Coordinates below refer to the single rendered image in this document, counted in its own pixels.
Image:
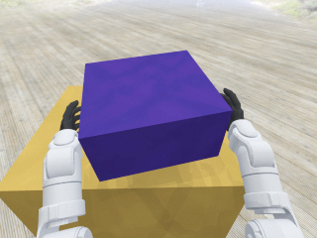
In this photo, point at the robot right hand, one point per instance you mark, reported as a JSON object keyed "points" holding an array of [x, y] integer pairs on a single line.
{"points": [[233, 101]]}

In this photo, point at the robot right upper arm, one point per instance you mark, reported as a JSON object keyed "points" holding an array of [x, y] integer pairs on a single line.
{"points": [[272, 228]]}

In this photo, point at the robot left hand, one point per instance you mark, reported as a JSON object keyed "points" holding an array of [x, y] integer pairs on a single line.
{"points": [[69, 118]]}

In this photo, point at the pedestal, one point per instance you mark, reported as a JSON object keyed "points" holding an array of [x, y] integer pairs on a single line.
{"points": [[200, 199]]}

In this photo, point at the robot left forearm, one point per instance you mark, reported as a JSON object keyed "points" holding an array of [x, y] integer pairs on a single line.
{"points": [[62, 188]]}

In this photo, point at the carton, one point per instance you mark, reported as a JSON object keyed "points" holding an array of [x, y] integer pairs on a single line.
{"points": [[147, 113]]}

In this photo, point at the robot left upper arm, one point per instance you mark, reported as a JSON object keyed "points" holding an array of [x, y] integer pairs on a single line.
{"points": [[75, 232]]}

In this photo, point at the robot right forearm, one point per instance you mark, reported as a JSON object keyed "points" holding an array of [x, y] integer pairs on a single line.
{"points": [[263, 189]]}

